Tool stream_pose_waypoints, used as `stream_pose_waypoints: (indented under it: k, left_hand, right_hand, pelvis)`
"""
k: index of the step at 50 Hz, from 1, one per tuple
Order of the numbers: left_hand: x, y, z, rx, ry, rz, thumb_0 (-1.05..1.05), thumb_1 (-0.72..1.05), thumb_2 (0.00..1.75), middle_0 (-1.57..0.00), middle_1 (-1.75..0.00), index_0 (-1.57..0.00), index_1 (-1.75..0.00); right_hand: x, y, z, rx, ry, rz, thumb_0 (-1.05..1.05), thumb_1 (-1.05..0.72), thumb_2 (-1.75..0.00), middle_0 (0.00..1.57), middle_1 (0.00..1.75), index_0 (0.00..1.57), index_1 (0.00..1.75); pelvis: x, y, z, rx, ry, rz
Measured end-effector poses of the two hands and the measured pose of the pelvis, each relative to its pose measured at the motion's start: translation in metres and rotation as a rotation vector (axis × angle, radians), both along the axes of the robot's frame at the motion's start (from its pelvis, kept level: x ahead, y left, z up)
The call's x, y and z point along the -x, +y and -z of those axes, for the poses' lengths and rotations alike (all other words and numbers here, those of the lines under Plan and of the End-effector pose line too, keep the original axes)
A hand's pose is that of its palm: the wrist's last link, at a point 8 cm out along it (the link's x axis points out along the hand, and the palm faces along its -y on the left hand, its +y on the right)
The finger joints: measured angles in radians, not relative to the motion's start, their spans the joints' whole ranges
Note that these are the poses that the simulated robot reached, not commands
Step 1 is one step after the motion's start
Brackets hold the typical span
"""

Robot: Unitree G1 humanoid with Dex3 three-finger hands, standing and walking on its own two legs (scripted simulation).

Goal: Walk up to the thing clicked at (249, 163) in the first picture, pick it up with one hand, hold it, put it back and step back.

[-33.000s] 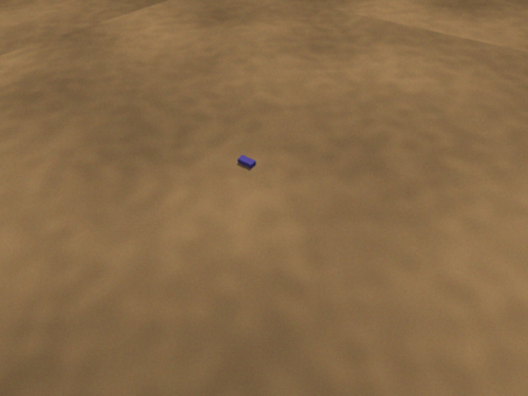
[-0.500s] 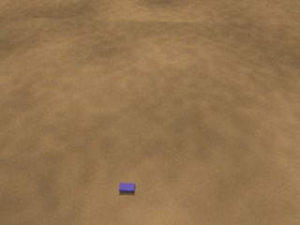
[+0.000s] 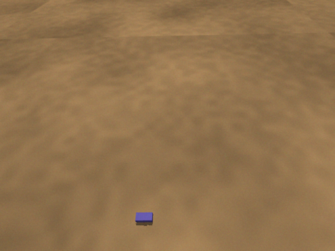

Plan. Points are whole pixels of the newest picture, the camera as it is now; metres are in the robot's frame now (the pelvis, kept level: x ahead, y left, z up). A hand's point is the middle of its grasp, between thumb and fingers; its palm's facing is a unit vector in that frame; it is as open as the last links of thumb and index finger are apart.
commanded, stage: stand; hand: left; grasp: from above
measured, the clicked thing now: (144, 217) +0.48 +0.20 -0.76
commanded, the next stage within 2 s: step back in 1.66 s
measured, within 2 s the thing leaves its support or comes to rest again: neither
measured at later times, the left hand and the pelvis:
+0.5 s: hand out of the picture +0.08 +0.24 -0.16, palm faces +0.01 -0.94 -0.33, open 7.4 cm; pelvis +0.01 +0.00 +0.00, yaw -1 degrees
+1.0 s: hand out of the picture +0.09 +0.24 -0.15, palm faces -0.01 -0.94 -0.33, open 7.4 cm; pelvis +0.01 -0.01 +0.00, yaw -2 degrees
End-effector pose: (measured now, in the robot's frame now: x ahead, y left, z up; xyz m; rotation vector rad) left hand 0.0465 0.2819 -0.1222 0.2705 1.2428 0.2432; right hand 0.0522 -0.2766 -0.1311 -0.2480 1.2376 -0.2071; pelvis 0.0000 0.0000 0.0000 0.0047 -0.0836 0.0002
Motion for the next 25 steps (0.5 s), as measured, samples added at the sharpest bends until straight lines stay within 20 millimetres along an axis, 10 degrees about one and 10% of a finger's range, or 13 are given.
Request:
stream_pose_waypoints:
  k: [25]
  left_hand:
    - [-0.031, -0.001, -0.003, 0.003, -0.014, 0.033, 0.0, 0.9, 0.9, -0.2, -0.3, -0.2, -0.3]
  right_hand:
    - [-0.006, -0.014, -0.005, 0.021, 0.017, 0.009, 0.0, -0.9, -0.9, 0.2, 0.3, 0.2, 0.3]
  pelvis:
    - [-0.008, -0.003, -0.002, 0.0, 0.012, 0.015]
